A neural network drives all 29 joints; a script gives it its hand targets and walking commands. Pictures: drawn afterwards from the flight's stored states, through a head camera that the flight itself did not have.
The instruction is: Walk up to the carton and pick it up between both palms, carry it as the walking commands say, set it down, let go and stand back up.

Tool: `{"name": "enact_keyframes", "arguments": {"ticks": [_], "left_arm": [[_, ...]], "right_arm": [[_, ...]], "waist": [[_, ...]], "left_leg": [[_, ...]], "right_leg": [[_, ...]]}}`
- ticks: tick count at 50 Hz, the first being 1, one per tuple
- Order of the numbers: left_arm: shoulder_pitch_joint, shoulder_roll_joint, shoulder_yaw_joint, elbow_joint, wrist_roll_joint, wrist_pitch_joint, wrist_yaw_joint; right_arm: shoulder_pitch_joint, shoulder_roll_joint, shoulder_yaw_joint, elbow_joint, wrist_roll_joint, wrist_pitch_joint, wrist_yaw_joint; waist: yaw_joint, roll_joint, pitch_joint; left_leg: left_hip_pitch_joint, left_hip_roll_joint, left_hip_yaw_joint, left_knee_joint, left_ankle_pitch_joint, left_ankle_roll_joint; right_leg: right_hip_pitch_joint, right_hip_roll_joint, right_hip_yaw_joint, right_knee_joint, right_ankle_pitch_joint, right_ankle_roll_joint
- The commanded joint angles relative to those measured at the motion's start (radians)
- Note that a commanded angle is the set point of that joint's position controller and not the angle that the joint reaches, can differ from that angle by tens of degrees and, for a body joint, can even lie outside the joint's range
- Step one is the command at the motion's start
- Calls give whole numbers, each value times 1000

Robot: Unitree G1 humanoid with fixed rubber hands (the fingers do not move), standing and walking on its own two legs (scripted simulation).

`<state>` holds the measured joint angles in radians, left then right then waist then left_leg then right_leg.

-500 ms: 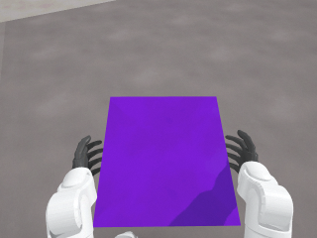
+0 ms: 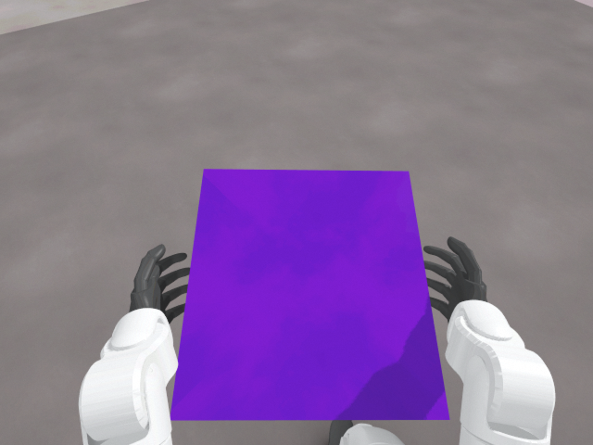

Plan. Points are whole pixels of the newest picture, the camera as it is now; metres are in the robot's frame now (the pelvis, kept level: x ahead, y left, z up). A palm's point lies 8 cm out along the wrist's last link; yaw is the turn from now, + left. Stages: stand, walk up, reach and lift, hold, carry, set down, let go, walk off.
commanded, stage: carry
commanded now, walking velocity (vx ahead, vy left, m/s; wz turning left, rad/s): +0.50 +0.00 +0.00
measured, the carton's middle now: (305, 293) +0.30 -0.01 +0.02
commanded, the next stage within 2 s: none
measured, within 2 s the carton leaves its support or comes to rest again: neither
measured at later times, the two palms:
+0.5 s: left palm (208, 131) +0.56 +0.14 +0.09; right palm (425, 135) +0.53 -0.21 +0.10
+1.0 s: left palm (234, 76) +0.72 +0.10 +0.09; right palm (420, 79) +0.69 -0.25 +0.09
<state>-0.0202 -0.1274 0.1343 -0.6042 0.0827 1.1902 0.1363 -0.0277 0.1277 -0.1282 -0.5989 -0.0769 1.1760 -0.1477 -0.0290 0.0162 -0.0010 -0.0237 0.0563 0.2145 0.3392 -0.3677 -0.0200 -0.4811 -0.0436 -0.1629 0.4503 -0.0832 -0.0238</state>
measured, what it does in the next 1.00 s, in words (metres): walks ahead: right foot, then left foot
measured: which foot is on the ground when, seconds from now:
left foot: down 0.00-0.02, up 0.04-0.34, down 0.36-0.66, up 0.68-0.80, down 0.82-1.00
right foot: up 0.00-0.00, down 0.02-0.40, up 0.42-0.60, down 0.62-1.00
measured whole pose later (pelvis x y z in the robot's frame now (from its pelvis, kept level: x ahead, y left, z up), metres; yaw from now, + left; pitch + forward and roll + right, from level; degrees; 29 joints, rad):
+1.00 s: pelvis +0.46 -0.04 +0.01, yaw -6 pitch +6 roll +0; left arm -0.04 -0.13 0.14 -0.53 0.09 1.19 0.14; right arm -0.05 0.13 -0.14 -0.52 -0.10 1.18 -0.14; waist 0.01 0.00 -0.08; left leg -0.27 0.10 0.15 0.60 -0.28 -0.03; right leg -0.26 -0.02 -0.17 0.52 -0.29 -0.04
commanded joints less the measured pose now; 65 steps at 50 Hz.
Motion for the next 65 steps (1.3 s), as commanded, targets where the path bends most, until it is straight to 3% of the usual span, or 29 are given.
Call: {"name": "enact_keyframes", "arguments": {"ticks": [1,2,3,4,7,13,17,18,19,20,21,24,29,31,32,34,38,41,43,45,48,52,54,57,58,61,63,64,65], "left_arm": [[-402,-840,-756,-69,-373,-7,-213],[-373,-822,-744,-56,-360,-1,-211],[-376,-812,-738,-22,-354,0,-210],[-392,-827,-736,-15,-369,-1,-215],[-492,-918,-776,-53,-397,-22,-234],[-525,-919,-816,-45,-425,-54,-263],[-486,-875,-805,-36,-410,-45,-255],[-484,-851,-796,-31,-397,-37,-250],[-490,-828,-789,-30,-387,-26,-245],[-475,-816,-784,-35,-391,-10,-245],[-488,-817,-791,-46,-402,-3,-246],[-475,-869,-791,-33,-400,-7,-242],[-449,-891,-761,-50,-369,-27,-222],[-417,-861,-751,-61,-362,-21,-220],[-403,-852,-746,-47,-348,-20,-215],[-397,-872,-738,-22,-345,-16,-214],[-444,-901,-757,-45,-361,-19,-226],[-466,-908,-777,-53,-381,-23,-235],[-480,-895,-783,-61,-393,-18,-237],[-466,-883,-784,-53,-394,-12,-238],[-490,-889,-790,-48,-397,-11,-240],[-482,-889,-785,-39,-394,-7,-239],[-456,-874,-779,-31,-382,-3,-235],[-464,-846,-776,-30,-373,5,-223],[-463,-839,-779,-34,-370,8,-219],[-501,-841,-791,-38,-390,10,-226],[-491,-843,-773,-17,-370,1,-218],[-488,-845,-769,-11,-369,1,-218],[-511,-854,-779,-31,-379,0,-219]], "right_arm": [[-416,827,793,-83,395,13,243],[-432,807,792,-91,393,22,245],[-443,788,794,-100,387,32,245],[-454,804,792,-77,385,34,247],[-468,907,778,-26,389,10,258],[-410,932,747,12,325,-46,237],[-403,901,745,9,328,-40,228],[-399,883,741,13,333,-31,228],[-396,855,737,9,338,-21,228],[-378,828,720,26,331,-15,228],[-370,842,728,27,339,-12,227],[-434,892,762,-11,380,-6,244],[-470,911,798,-59,415,-12,258],[-431,884,796,-56,411,-5,258],[-440,870,804,-63,414,6,257],[-462,870,810,-58,417,20,255],[-460,904,801,-35,405,11,258],[-444,918,777,-30,386,1,255],[-433,902,761,-21,373,-2,249],[-412,890,755,-11,366,1,245],[-426,886,756,-22,369,0,243],[-431,880,768,-35,370,7,241],[-436,870,776,-35,373,15,243],[-425,849,759,6,368,21,243],[-408,843,752,13,369,23,242],[-429,835,750,1,352,17,231],[-497,832,773,-29,362,22,239],[-508,825,773,-31,367,23,242],[-523,841,780,-31,377,21,247]], "waist": [[43,32,-360],[67,-108,-441],[63,-331,-457],[60,-297,-429],[50,-80,-364],[47,-138,-319],[36,-99,-335],[25,-85,-369],[9,-8,-403],[5,175,-415],[-7,278,-363],[13,88,-321],[17,133,-378],[20,45,-445],[29,-71,-474],[37,-209,-436],[28,-147,-405],[16,-91,-445],[23,40,-458],[24,84,-442],[24,29,-404],[31,-178,-376],[26,-134,-383],[23,163,-348],[21,224,-314],[36,104,-342],[58,-205,-344],[73,-273,-264],[70,-173,-232]], "left_leg": [[-77,118,2,303,620,31],[-242,75,-1,542,394,9],[-513,-58,-58,721,-45,9],[-627,-44,-170,836,-144,25],[-605,46,-224,714,-24,12],[-428,-34,-93,232,86,21],[-100,-49,-8,-12,359,31],[42,1,-47,11,361,48],[192,143,-201,37,453,91],[287,304,-437,31,643,189],[330,366,-528,2,877,258],[200,317,-319,-7,850,179],[48,180,-93,93,765,58],[-82,150,-73,208,543,6],[-198,112,-71,287,339,-19],[-388,49,-106,373,-99,-35],[-377,18,-116,215,-28,-22],[-144,50,-97,87,409,-12],[-38,138,-136,203,910,22],[-9,150,-129,247,1035,34],[-106,104,-93,299,844,19],[-381,-22,-24,159,77,-8],[-226,-6,-13,0,280,-6],[255,179,-115,123,1011,50],[327,227,-152,130,1098,83],[-32,190,-106,204,662,55],[-469,40,-12,498,176,-5],[-684,-14,-52,546,-204,1],[-700,28,-122,521,-223,14]], "right_leg": [[484,37,-32,-47,-5,-31],[651,-162,239,-95,-127,-80],[781,-342,611,-171,-123,-205],[787,-358,611,-158,-8,-244],[625,-292,407,-184,111,-190],[511,-196,246,-221,172,-176],[390,-87,74,-57,290,-86],[311,-71,53,26,278,-59],[170,-51,29,181,137,-25],[-4,22,-1,365,-79,2],[-177,81,27,518,-426,16],[-137,-8,125,334,-393,12],[240,32,-23,-85,45,0],[425,-99,62,-59,368,-13],[536,-218,186,32,745,-83],[658,-303,281,47,1030,-159],[628,-235,195,49,906,-120],[492,-148,97,94,744,-38],[374,-87,53,152,491,-12],[318,-50,39,131,383,-5],[387,-51,50,72,525,-9],[669,-161,153,129,1076,-74],[578,-133,99,137,894,-52],[90,2,-58,128,-19,8],[-7,46,-76,61,-285,7],[423,8,1,-132,-161,-36],[737,-236,329,-105,216,-149],[784,-341,452,-183,328,-212],[744,-372,418,-203,262,-222]]}}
